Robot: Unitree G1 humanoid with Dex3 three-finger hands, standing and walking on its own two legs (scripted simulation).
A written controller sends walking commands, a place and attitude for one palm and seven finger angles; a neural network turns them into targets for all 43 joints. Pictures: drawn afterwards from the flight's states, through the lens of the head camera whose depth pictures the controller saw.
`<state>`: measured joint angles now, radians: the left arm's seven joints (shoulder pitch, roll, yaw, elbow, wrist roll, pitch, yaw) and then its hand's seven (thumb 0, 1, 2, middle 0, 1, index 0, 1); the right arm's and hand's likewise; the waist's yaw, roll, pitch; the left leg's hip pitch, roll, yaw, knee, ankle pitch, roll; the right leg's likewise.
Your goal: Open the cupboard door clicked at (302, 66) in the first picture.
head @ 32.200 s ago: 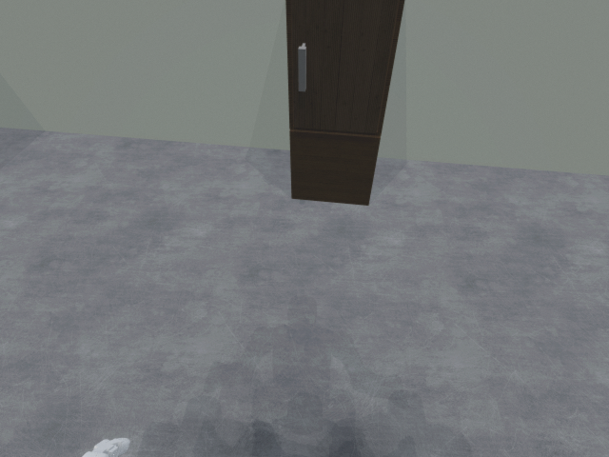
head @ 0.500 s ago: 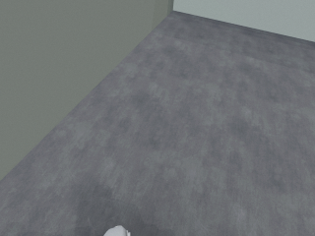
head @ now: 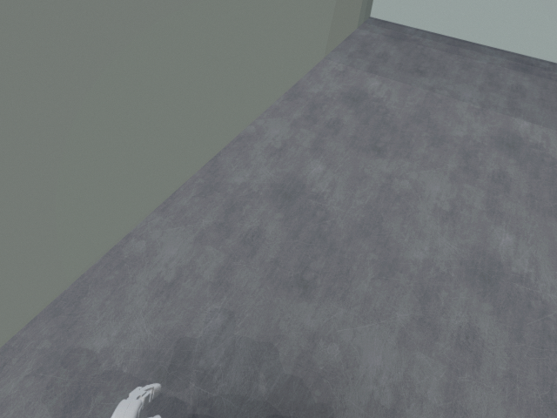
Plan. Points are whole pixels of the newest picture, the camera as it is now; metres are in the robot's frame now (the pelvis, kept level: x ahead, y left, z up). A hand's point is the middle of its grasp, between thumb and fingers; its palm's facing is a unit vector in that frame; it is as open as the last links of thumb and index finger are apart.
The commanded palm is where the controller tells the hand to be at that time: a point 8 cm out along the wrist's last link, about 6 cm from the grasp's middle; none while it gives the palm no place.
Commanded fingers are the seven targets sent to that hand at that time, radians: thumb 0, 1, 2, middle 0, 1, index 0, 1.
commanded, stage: turn to face it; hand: left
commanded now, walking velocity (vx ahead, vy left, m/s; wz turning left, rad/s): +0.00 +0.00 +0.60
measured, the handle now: out of the picture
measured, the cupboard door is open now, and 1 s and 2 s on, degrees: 55 55 55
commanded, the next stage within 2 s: none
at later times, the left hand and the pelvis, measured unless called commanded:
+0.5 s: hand out of the picture +0.05 +0.22 -0.16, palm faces +0.35 -0.90 -0.27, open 7.4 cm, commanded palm none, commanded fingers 0.00 0.90 0.90 -0.20 -0.30 -0.20 -0.30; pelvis +0.05 -0.01 +0.01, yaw +19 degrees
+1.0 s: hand out of the picture +0.01 +0.15 -0.18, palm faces +0.61 -0.76 -0.21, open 7.4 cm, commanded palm none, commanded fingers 0.00 0.90 0.90 -0.20 -0.30 -0.20 -0.30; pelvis +0.08 -0.05 +0.00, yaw +38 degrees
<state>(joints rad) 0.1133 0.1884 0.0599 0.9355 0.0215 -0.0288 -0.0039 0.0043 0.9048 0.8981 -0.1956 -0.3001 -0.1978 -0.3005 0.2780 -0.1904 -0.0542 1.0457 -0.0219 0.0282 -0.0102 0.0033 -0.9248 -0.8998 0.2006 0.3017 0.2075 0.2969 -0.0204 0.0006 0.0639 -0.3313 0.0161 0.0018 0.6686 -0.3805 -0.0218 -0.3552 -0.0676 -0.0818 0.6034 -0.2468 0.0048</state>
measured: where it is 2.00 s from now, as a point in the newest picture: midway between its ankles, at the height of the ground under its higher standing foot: outside the picture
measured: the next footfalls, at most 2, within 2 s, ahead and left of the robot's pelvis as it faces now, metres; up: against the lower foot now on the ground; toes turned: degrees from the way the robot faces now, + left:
left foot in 0.32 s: +0.09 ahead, +0.13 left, +0.00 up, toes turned +19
right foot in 0.62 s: +0.17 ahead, -0.14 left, +0.00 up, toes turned +20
